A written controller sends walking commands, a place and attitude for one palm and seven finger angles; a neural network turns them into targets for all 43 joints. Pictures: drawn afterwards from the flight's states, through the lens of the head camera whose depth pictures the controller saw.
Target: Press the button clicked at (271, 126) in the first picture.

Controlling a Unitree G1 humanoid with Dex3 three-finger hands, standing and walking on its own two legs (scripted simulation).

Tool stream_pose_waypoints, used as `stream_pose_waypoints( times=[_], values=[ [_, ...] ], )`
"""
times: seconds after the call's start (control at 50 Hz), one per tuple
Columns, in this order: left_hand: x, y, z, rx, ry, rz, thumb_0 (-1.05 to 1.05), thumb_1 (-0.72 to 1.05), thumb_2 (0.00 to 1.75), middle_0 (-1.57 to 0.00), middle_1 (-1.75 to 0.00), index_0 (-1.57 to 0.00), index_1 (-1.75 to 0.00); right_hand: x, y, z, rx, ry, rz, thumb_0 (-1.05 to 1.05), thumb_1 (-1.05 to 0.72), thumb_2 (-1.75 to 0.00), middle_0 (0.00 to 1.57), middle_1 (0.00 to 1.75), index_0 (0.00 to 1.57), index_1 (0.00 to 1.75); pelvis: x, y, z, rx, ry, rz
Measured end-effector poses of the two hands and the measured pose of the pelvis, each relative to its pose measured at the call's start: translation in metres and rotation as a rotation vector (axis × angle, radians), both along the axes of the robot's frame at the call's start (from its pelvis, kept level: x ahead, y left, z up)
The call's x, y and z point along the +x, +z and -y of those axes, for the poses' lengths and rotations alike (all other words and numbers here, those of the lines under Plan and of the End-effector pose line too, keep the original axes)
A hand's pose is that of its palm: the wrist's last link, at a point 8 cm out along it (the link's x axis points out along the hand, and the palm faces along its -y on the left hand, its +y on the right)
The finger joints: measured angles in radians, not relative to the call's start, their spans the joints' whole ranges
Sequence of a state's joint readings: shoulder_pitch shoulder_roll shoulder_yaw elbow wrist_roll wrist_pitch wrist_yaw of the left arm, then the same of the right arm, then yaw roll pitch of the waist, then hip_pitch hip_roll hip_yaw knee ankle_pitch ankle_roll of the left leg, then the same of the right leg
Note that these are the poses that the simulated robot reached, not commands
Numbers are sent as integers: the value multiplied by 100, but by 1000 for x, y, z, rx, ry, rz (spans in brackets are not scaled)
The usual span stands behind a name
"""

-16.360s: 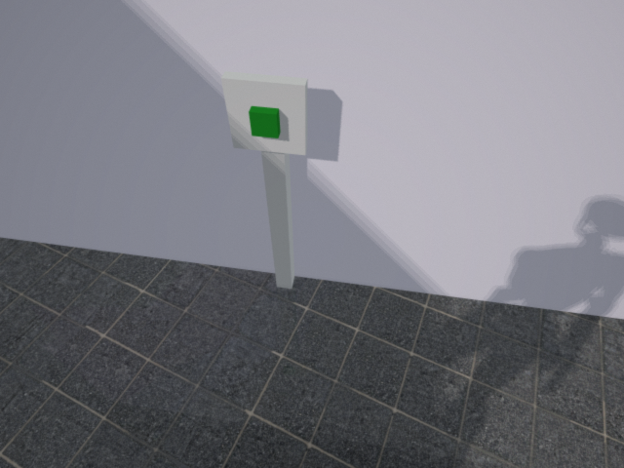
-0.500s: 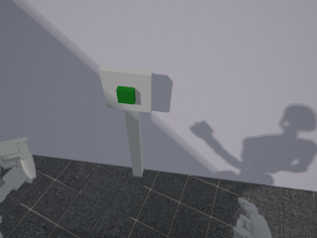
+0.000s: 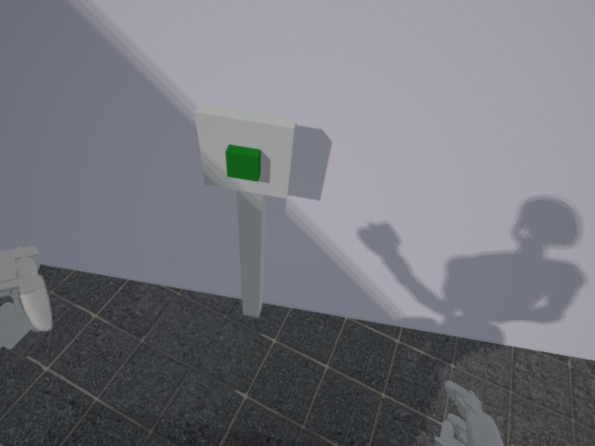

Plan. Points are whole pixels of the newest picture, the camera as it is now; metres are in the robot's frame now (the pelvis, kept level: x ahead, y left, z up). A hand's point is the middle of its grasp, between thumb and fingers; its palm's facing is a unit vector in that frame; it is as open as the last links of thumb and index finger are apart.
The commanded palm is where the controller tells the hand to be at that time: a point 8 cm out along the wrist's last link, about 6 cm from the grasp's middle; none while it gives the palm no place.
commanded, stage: step back with the hand held close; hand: left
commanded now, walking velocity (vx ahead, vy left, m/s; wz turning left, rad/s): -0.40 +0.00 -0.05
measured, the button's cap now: (244, 162) +0.60 +0.14 +0.00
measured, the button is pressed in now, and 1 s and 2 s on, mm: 0 0 0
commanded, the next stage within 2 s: stop stepping back and stand still in 0.42 s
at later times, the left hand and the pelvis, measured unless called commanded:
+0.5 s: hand out of the picture +0.09 +0.20 +0.17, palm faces +0.22 -0.83 -0.51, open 3.1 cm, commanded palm +0.01 +0.25 +0.19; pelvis -0.13 -0.03 +0.01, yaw -3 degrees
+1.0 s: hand out of the picture -0.08 +0.20 +0.17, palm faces +0.39 -0.81 -0.44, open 3.1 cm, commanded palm -0.14 +0.24 +0.19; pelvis -0.27 -0.04 +0.00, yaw +0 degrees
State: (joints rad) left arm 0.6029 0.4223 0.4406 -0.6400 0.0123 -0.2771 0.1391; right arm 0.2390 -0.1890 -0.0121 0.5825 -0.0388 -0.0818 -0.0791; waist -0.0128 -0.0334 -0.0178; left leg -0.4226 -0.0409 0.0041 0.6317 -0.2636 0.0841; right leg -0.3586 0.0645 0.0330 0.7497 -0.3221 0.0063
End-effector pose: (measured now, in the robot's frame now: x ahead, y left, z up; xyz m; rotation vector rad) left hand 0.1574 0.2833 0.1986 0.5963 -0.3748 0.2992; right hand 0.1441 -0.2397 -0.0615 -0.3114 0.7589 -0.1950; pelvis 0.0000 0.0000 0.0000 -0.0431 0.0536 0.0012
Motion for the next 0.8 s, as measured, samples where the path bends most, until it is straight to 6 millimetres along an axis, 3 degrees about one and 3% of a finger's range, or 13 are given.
stream_pose_waypoints(
  times=[0.08,0.16,0.24,0.3,0.46,0.54,0.7,0.8],
  values=[
    [-1,-4,8,-50,-6,-25,2,88,90,-131,-149,-131,-150,2,0,-6,30,51,-12,1,-90,-89,20,30,20,30,-9,7,6,13,-42,-41],
    [0,-9,35,-59,-94,-97,2,89,90,-131,-149,-131,-150,-2,0,-6,79,78,23,1,-90,-89,21,30,20,30,-36,9,15,28,-85,-45],
    [-16,-5,64,-16,-192,-160,2,89,90,-130,-149,-131,-150,-19,3,6,119,47,68,1,-90,-89,21,30,21,30,-62,8,27,23,-102,-37],
    [-36,1,69,5,-208,-167,2,88,90,-130,-149,-131,-150,-42,9,19,114,-9,53,1,-90,-89,21,30,21,30,-74,11,33,35,-98,-45],
    [-87,-5,45,-33,-86,-156,2,88,90,-130,-149,-131,-150,-105,9,47,-13,-77,-17,1,-90,-89,20,30,20,30,-114,10,26,37,-54,-37],
    [-120,-11,44,-35,-87,-177,2,88,90,-130,-149,-131,-150,-136,8,44,3,-68,3,1,-90,-89,20,30,20,30,-145,10,27,60,-49,-5],
    [-203,-3,52,-31,-30,-139,2,88,90,-130,-149,-131,-150,-199,2,31,76,-16,51,1,-90,-89,20,30,20,30,-202,6,39,47,-46,50],
    [-233,-2,45,-131,29,-26,2,88,90,-131,-149,-131,-150,-239,2,34,38,-22,15,1,-90,-89,21,30,21,30,-224,9,38,54,-44,53]
  ],
)
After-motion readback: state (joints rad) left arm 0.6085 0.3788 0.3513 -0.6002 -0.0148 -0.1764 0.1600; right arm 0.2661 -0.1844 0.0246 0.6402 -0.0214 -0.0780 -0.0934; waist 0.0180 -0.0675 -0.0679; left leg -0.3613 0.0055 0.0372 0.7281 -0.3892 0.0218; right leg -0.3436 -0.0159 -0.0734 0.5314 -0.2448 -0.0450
